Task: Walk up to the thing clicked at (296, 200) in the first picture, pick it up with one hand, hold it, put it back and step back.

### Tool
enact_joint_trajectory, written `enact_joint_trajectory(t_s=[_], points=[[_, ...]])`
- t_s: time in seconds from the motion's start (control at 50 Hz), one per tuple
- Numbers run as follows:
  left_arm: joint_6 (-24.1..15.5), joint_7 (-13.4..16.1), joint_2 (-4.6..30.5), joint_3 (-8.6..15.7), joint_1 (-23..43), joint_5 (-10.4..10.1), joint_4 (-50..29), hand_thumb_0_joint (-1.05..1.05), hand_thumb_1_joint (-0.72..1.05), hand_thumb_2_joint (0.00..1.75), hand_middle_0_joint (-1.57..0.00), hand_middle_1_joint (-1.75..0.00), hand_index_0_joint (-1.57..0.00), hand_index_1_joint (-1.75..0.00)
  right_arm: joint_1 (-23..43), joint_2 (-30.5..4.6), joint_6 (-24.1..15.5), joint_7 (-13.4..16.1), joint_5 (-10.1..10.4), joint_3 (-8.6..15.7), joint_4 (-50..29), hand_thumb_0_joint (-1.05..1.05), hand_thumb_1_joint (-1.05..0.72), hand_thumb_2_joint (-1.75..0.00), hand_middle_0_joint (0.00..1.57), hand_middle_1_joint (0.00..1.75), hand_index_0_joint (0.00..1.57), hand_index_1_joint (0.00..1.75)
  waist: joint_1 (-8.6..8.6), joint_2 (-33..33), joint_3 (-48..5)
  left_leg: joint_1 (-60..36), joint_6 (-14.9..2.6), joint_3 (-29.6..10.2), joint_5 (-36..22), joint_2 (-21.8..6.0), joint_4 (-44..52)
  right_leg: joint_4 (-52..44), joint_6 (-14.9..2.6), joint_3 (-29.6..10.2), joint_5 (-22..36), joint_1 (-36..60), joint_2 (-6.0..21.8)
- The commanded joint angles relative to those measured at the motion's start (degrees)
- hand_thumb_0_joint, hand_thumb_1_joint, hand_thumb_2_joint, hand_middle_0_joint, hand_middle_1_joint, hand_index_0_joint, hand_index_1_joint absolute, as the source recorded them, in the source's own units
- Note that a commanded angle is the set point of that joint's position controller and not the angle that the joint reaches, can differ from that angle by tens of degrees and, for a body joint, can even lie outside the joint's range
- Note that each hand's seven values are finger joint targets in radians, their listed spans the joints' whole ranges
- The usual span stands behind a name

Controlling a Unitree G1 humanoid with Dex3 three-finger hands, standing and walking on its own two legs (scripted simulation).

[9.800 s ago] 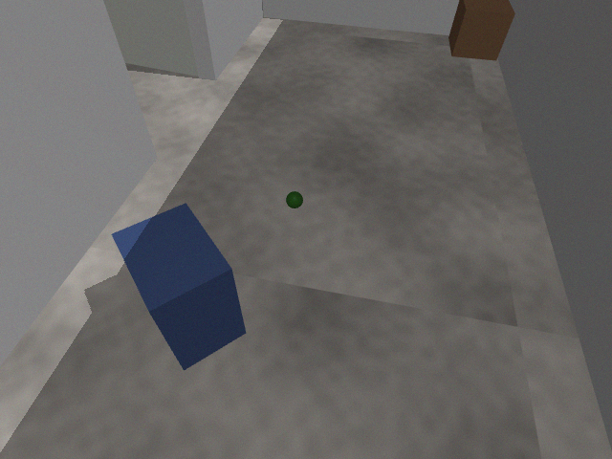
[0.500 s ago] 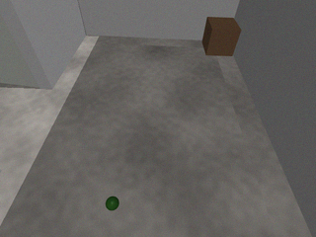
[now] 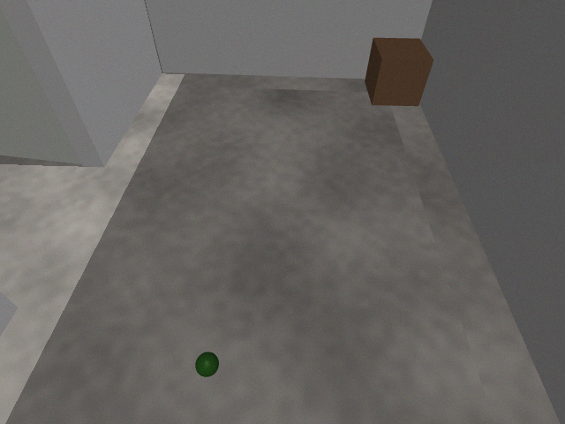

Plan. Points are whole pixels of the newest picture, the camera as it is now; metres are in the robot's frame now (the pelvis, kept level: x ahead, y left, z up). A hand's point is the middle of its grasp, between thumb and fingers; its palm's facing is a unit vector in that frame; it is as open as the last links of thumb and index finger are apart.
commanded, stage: stand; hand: left
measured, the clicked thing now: (207, 364) +0.48 +0.24 -0.74
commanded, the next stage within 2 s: none
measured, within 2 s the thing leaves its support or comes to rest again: neither
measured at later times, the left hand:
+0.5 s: hand out of the picture +0.06 +0.25 -0.16, palm faces -0.02 -0.94 -0.33, open 7.3 cm
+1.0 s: hand out of the picture +0.11 +0.25 -0.15, palm faces +0.00 -0.94 -0.34, open 7.3 cm
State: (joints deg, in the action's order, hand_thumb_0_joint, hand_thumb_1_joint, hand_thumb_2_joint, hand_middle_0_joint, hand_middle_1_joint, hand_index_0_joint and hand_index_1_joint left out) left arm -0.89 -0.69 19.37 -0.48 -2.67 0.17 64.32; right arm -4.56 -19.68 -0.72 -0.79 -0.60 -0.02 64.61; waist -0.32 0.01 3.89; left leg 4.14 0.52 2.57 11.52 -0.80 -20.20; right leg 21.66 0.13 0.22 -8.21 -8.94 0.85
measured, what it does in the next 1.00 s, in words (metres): stands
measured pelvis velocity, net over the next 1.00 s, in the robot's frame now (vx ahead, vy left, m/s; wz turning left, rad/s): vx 0.02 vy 0.00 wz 0.02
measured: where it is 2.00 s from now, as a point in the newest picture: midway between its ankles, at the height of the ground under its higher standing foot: outside the picture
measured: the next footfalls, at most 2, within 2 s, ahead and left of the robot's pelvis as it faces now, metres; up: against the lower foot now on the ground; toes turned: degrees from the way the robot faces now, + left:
none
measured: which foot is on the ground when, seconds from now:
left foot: down 0.00-1.00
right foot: down 0.00-1.00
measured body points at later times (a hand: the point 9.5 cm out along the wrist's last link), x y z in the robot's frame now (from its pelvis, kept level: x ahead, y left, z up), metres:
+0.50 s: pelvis +0.00 +0.00 +0.00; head +0.02 -0.01 +0.45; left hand +0.06 +0.30 -0.13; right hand +0.06 -0.30 -0.14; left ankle +0.00 +0.12 -0.75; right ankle +0.04 -0.12 -0.75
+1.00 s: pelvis +0.02 +0.00 +0.00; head +0.04 -0.01 +0.45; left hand +0.11 +0.30 -0.13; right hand +0.11 -0.30 -0.13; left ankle +0.00 +0.12 -0.75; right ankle +0.04 -0.12 -0.75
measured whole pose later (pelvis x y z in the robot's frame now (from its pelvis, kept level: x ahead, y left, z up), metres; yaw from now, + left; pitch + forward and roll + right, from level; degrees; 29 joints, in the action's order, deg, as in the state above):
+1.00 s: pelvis +0.02 +0.00 +0.00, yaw +1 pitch -2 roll +0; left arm -0.9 -0.5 19.5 0.0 -4.1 0.4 65.8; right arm -5.0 -20.2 -0.8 -0.7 -0.8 -0.4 65.5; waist 0.1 0.7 3.1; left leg 3.7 0.9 1.5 11.6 -1.3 -17.4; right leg 18.3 -0.1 1.4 -8.4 -7.9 0.4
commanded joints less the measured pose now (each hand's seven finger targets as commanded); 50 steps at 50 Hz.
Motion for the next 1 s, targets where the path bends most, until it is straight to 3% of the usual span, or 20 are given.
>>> enact_joint_trajectory(t_s=[0.0, 0.1, 0.16, 0.18, 0.28, 0.36, 0.52, 0.58, 0.76, 0.88, 0.98], points=[[-1.2, 0.6, 13.2, 2.6, 2.2, 0.2, -2.3, 0.00, 0.90, 0.90, -0.20, -0.30, -0.20, -0.30, 2.6, -12.0, -1.2, 0.6, 0.0, 2.5, -2.5, 0.00, -0.90, -0.90, 0.20, 0.30, 0.20, 0.30, 0.55, -0.6, -0.3, 6.6, -1.17, -7.1, 8.2, -6.2, 7.8, -6.9, -0.93, -7.2, -7.4, -0.7, 5.8], [-1.4, 0.6, 13.6, 2.7, 2.0, 0.6, -2.3, 0.00, 0.90, 0.90, -0.20, -0.30, -0.20, -0.30, 1.0, -11.6, -0.9, 0.1, -0.1, 2.9, -2.2, 0.00, -0.90, -0.90, 0.20, 0.30, 0.20, 0.30, -0.21, -2.5, -1.2, 3.7, -1.60, -6.6, 9.8, -5.5, 5.6, -9.9, -0.95, -9.0, -15.6, -5.8, 6.3], [-1.5, 0.6, 13.2, 2.6, 1.6, 0.4, -2.5, 0.00, 0.90, 0.90, -0.20, -0.30, -0.20, -0.30, 0.8, -11.9, -1.2, 0.1, -0.3, 2.9, -2.2, 0.00, -0.90, -0.90, 0.20, 0.30, 0.20, 0.30, 0.02, -0.9, -3.3, 4.6, -1.73, -7.2, 7.9, -6.1, 6.2, -8.2, -1.26, -8.4, -10.6, -2.8, 6.1], [-1.5, 0.6, 13.1, 2.6, 0.8, 0.3, -2.4, 0.00, 0.90, 0.90, -0.20, -0.30, -0.20, -0.30, 1.3, -11.8, -1.1, 0.1, -0.4, 2.9, -2.3, 0.00, -0.90, -0.90, 0.20, 0.30, 0.20, 0.30, 0.44, -0.8, -3.0, 4.8, -1.72, -7.0, 9.1, -5.8, 5.9, -8.8, -1.27, -8.6, -12.3, -3.8, 6.1], [-1.4, 0.6, 13.6, 2.8, 0.3, 0.3, -2.3, 0.00, 0.90, 0.90, -0.20, -0.30, -0.20, -0.30, -0.2, -11.8, -1.0, 0.3, -0.3, 2.8, -2.4, 0.00, -0.90, -0.90, 0.20, 0.30, 0.20, 0.30, 0.16, -1.4, -3.7, 6.4, -1.92, -7.3, 8.1, -6.2, 6.0, -7.7, -1.39, -8.4, -10.5, -1.9, 6.2], [-1.6, 0.6, 12.6, 2.4, -1.3, 0.2, -2.0, 0.00, 0.90, 0.90, -0.20, -0.30, -0.20, -0.30, 0.3, -12.2, -1.3, 0.5, -0.3, 2.7, -2.2, 0.00, -0.90, -0.90, 0.20, 0.30, 0.20, 0.30, 0.52, 0.6, -5.8, 4.6, -1.97, -7.4, 1.2, -6.9, 5.2, -5.9, -1.58, -7.4, -0.6, 0.8, 6.3], [-1.3, 0.7, 12.5, 2.2, -1.1, 0.0, -1.7, 0.00, 0.90, 0.90, -0.20, -0.30, -0.20, -0.30, -0.8, -12.4, -1.4, 0.9, -0.1, 2.1, -1.5, 0.00, -0.90, -0.90, 0.20, 0.30, 0.20, 0.30, 0.13, 0.6, -6.0, 3.2, -1.50, -7.0, -5.9, -7.5, 5.2, -4.1, -1.60, -6.3, 7.0, 2.7, 6.5], [-1.2, 0.8, 12.5, 2.1, -1.4, 0.1, -1.5, 0.00, 0.90, 0.90, -0.20, -0.30, -0.20, -0.30, -0.4, -12.4, -1.3, 1.0, 0.2, 2.0, -1.5, 0.00, -0.90, -0.90, 0.20, 0.30, 0.20, 0.30, 0.25, -0.3, -5.1, 3.3, -1.37, -6.9, -3.3, -7.1, 5.5, -5.2, -1.32, -6.2, 5.1, 1.8, 6.4], [-1.3, 1.0, 12.5, 2.4, 0.1, 0.0, -1.8, 0.00, 0.90, 0.90, -0.20, -0.30, -0.20, -0.30, 0.8, -12.4, -1.4, 1.0, 0.0, 1.9, -2.0, 0.00, -0.90, -0.90, 0.20, 0.30, 0.20, 0.30, 0.25, -0.1, -6.4, 1.3, -1.12, -6.5, -9.6, -7.6, 5.4, -4.6, -1.19, -5.6, 10.8, 3.8, 6.8], [-1.3, 1.0, 12.5, 2.6, 1.2, 0.1, -1.9, 0.00, 0.90, 0.90, -0.20, -0.30, -0.20, -0.30, 1.1, -12.2, -1.4, 1.2, 0.0, 1.8, -2.3, 0.00, -0.90, -0.90, 0.20, 0.30, 0.20, 0.30, 0.09, -0.6, -6.3, 1.4, -1.09, -6.4, -10.0, -7.7, 5.6, -5.1, -1.08, -5.6, 11.5, 5.0, 6.9], [-1.2, 1.0, 12.7, 2.6, 0.8, 0.1, -1.7, 0.00, 0.90, 0.90, -0.20, -0.30, -0.20, -0.30, 1.9, -12.2, -1.3, 1.1, 0.1, 1.9, -2.4, 0.00, -0.90, -0.90, 0.20, 0.30, 0.20, 0.30, 0.47, -0.5, -5.9, 0.9, -0.96, -6.6, -7.0, -7.5, 6.1, -6.0, -0.98, -5.4, 7.6, 3.7, 6.7]])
